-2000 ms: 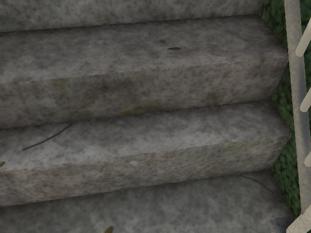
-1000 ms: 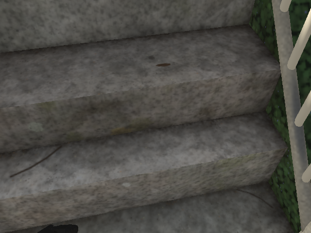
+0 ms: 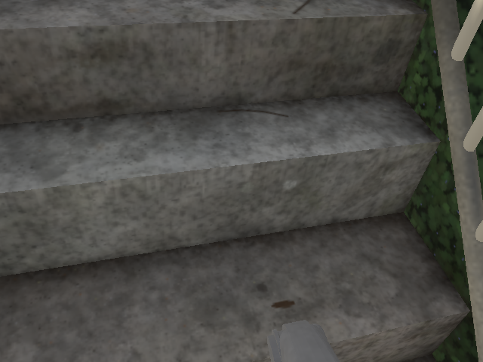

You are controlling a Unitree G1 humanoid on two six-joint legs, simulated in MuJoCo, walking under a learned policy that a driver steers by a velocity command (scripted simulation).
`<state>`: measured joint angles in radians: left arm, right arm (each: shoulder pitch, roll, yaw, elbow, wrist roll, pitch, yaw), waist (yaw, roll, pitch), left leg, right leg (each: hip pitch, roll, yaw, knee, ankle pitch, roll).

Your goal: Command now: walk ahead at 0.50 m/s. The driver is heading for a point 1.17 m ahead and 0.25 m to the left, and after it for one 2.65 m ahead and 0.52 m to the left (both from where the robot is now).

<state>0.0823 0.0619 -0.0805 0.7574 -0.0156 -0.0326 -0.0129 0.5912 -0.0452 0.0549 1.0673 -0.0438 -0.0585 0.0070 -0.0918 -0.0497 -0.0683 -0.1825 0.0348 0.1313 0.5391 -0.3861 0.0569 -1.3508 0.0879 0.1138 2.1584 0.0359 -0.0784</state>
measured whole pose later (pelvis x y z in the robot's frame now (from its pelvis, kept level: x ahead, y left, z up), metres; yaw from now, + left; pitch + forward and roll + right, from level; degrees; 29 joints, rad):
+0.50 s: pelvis +0.24 -0.01 +0.22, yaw +6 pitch +3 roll -3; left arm 0.33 0.22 0.01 1.07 0.06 -0.03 0.02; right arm -0.02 -0.19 0.02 0.62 0.03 -0.06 0.02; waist -0.04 -0.01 -0.06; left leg -1.15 0.00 -0.11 2.27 -0.35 0.09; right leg -0.26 -0.11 -0.28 0.58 -0.34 0.04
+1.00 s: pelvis +0.37 +0.08 +0.39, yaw +22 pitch +1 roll -3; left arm 0.09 0.13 -0.07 0.60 0.06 -0.01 0.04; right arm 0.22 -0.18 0.02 0.72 -0.05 0.06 -0.04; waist 0.00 -0.02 -0.05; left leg -0.59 -0.14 -0.12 0.90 -0.32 0.08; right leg -0.94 0.03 0.07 1.80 0.02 0.01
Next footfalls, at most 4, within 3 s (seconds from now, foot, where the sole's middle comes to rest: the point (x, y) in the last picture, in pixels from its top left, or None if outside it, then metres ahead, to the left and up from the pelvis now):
0.26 right None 0.26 -0.15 -0.54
0.66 left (126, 324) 0.47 0.17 -0.34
1.24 right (221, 290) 0.53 -0.01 -0.34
1.60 left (114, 331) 0.45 0.19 -0.34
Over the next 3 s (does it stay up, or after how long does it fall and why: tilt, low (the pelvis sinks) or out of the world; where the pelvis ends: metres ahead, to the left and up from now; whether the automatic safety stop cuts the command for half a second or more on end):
stays up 0.60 0.14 0.57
